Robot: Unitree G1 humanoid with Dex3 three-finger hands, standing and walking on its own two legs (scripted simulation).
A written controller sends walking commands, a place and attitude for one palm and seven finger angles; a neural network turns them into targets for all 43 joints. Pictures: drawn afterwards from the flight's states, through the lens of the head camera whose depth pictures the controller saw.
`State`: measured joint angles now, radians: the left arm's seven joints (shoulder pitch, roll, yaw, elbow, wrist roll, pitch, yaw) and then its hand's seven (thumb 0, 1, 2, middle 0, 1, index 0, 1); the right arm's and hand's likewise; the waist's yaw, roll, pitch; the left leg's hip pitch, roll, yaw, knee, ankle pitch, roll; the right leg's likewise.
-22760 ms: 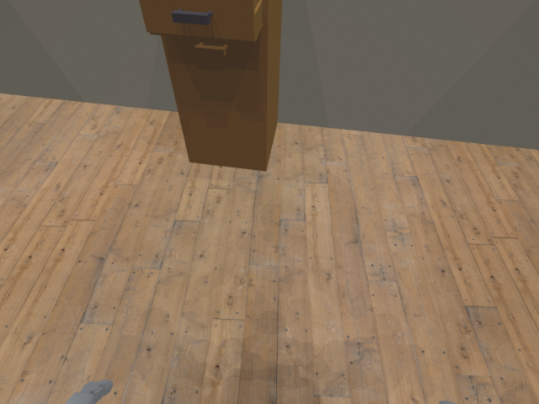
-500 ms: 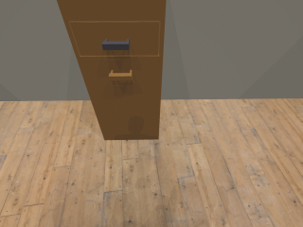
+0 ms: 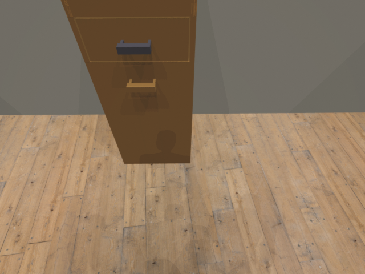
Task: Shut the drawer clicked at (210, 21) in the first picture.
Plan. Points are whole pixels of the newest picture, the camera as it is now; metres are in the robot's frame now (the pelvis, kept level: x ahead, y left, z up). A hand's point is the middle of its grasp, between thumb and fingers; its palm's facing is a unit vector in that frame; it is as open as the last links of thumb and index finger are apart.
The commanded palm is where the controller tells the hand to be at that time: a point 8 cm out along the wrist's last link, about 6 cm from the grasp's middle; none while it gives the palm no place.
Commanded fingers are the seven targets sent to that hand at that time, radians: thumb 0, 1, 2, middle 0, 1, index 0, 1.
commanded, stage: look to check the result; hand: left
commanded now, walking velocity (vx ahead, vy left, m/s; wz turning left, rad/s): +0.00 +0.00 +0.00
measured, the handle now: (135, 45) +0.82 +0.21 +0.07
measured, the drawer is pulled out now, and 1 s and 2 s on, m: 0.00 0.00 0.00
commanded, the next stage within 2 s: stand and wait in 0.26 s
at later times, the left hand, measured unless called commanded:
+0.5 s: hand out of the picture +0.00 +0.16 -0.18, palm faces +0.04 -0.98 -0.18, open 7.3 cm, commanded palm none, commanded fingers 0.00 0.90 0.90 -0.20 -0.30 -0.20 -0.30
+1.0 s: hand out of the picture +0.00 +0.17 -0.17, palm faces +0.03 -0.98 -0.20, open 7.3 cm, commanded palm none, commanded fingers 0.00 0.90 0.90 -0.20 -0.30 -0.20 -0.30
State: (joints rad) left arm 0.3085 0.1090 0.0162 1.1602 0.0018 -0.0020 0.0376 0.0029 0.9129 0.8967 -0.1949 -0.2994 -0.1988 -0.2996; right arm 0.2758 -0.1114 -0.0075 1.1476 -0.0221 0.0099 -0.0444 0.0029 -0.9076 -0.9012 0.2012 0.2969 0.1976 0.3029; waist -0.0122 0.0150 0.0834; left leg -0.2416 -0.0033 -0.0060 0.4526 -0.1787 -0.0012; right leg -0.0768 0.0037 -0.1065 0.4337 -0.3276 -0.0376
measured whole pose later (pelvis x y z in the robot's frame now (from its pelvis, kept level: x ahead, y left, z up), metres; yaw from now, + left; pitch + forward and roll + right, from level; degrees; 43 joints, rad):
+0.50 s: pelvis +0.01 -0.01 +0.00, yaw +0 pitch -2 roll +0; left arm 0.28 0.13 0.02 1.15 0.00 -0.01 0.04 0.00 0.91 0.90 -0.20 -0.30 -0.20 -0.30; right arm 0.24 -0.14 -0.01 1.15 -0.02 0.01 -0.05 0.00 -0.91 -0.90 0.20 0.30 0.20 0.30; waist -0.01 0.01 0.08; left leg -0.21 0.01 0.00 0.44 -0.19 -0.01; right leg -0.04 0.02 -0.10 0.40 -0.33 -0.04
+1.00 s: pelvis +0.01 +0.00 +0.00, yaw -1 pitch -2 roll +0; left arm 0.28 0.14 0.02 1.15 0.00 0.00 0.03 0.00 0.91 0.90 -0.20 -0.30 -0.20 -0.30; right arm 0.25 -0.15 0.00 1.15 -0.02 0.01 -0.04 0.00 -0.91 -0.90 0.20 0.30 0.20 0.30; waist -0.01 0.01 0.08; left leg -0.20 0.00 0.00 0.42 -0.18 -0.01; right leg -0.03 0.01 -0.10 0.39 -0.32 -0.04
